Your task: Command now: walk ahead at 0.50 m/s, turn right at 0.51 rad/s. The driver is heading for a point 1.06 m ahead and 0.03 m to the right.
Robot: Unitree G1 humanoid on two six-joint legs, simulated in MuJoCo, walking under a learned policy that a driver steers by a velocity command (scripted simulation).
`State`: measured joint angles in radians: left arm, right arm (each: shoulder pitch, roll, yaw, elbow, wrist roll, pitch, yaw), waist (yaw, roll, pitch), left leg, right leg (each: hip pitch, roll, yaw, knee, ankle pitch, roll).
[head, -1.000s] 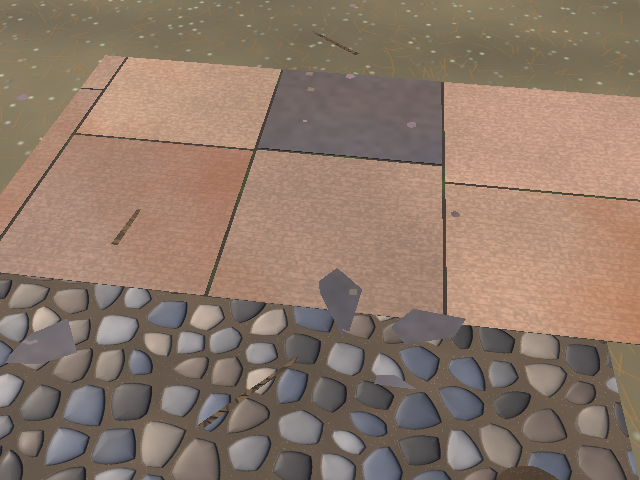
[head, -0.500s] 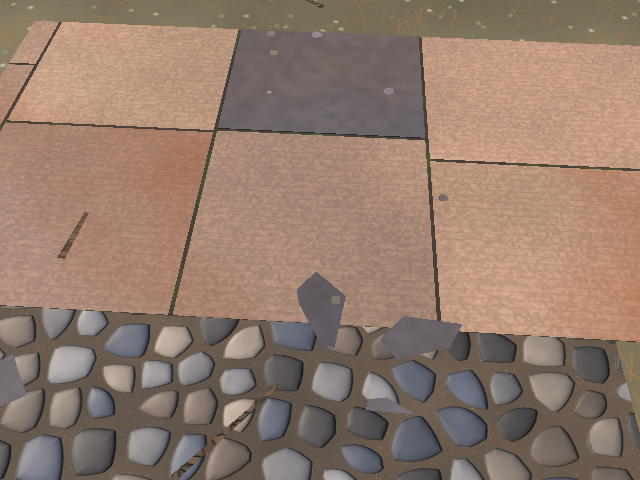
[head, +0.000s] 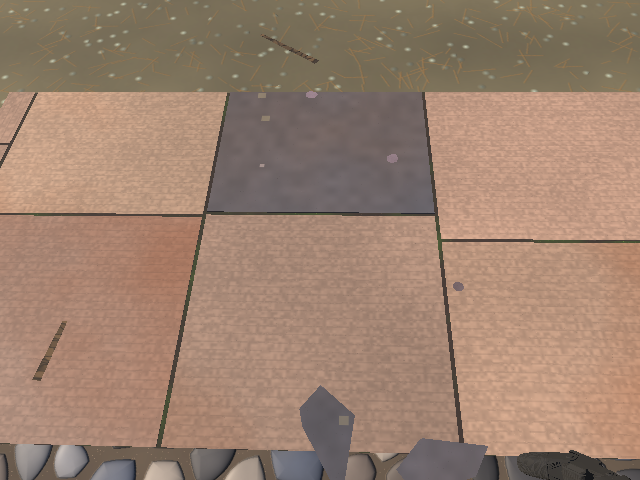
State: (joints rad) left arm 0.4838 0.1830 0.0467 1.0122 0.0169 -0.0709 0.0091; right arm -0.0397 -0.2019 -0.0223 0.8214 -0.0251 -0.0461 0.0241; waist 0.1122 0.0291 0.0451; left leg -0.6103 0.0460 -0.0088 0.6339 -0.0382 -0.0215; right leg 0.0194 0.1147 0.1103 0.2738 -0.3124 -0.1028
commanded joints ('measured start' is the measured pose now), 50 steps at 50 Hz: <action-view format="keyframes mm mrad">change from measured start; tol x32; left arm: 1 19 175 39 -49 6 -2 14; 25 -502 94 -7 -299 19 28 -58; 30 -19 229 45 -164 61 -9 -20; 50 -20 138 14 -55 1 -40 21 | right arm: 1 -57 -96 -19 -98 9 -29 -4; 5 433 -283 -76 -25 -39 -59 -50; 31 590 -31 -16 78 41 -32 -17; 50 59 -33 -21 -44 -8 23 35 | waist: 1 -56 -121 12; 6 -160 285 -422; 25 -149 67 24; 31 -8 -316 -348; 50 -71 -87 74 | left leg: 1 80 -43 10 -96 -54 24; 4 638 27 -68 -199 -102 100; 6 936 429 -752 -334 -245 251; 11 464 212 -220 -436 -86 177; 28 636 186 64 -231 518 158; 32 -64 -28 -20 624 -463 99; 50 -37 6 132 47 32 104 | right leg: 1 -3 -262 193 61 642 -88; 3 -66 -209 161 271 780 -45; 6 -605 -2 -24 957 -239 3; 7 -665 -91 -11 1025 -148 0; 26 -527 -144 -193 305 153 19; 29 -109 -93 -201 182 157 -41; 31 328 -571 507 26 35 -210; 36 -137 -368 39 -108 209 -49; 50 20 -354 -306 -102 657 -5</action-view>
